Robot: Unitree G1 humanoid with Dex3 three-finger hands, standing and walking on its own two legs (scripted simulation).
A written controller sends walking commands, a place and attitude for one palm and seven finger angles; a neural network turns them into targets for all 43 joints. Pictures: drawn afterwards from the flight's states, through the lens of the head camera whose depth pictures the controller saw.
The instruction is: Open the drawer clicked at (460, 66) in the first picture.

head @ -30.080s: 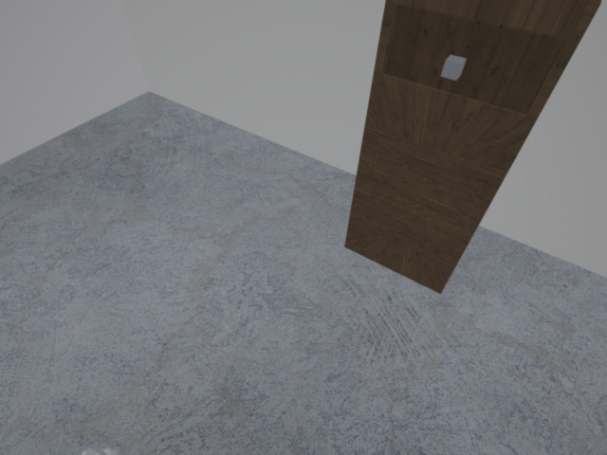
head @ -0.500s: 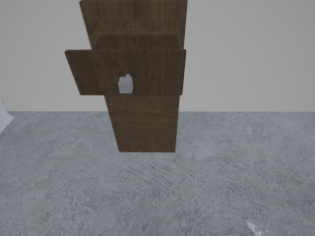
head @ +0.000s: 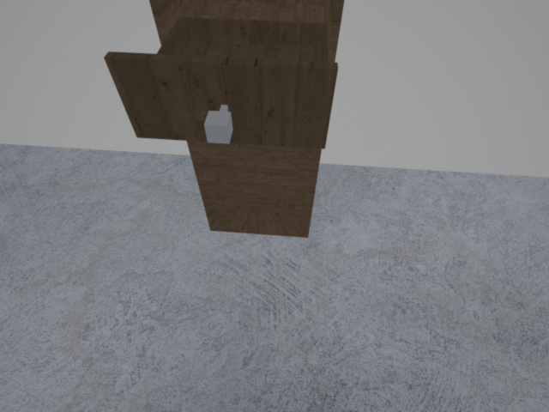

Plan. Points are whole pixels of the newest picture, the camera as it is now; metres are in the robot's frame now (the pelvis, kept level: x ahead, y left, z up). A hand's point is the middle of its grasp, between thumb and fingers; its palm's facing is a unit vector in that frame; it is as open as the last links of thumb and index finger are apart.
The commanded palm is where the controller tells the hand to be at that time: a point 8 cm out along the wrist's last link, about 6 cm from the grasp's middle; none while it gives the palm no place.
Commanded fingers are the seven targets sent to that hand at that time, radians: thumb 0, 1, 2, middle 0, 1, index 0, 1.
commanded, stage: let the arm hang, fingers relaxed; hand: left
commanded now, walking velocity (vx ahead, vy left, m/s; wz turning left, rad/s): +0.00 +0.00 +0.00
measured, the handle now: (221, 120) +0.56 +0.13 +0.10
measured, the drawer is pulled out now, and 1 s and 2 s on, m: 0.30 0.30 0.30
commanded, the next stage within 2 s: look to check the result in 0.54 s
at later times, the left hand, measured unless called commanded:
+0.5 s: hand out of the picture +0.03 +0.16 -0.17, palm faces +0.01 -0.98 -0.22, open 7.3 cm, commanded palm none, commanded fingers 0.00 0.90 0.90 -0.20 -0.30 -0.20 -0.30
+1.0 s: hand out of the picture +0.02 +0.15 -0.17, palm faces +0.02 -0.98 -0.21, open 7.3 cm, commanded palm none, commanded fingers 0.00 0.90 0.90 -0.20 -0.30 -0.20 -0.30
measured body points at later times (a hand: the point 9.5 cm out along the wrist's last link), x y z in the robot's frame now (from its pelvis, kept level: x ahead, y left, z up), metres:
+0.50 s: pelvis +0.01 -0.02 +0.00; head +0.01 -0.03 +0.45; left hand +0.03 +0.21 -0.15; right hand -0.01 -0.23 -0.16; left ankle -0.01 +0.10 -0.74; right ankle +0.02 -0.11 -0.74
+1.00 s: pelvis +0.01 -0.03 +0.00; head +0.03 -0.04 +0.45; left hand +0.02 +0.20 -0.15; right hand -0.02 -0.24 -0.16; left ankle -0.01 +0.10 -0.74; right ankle +0.02 -0.11 -0.74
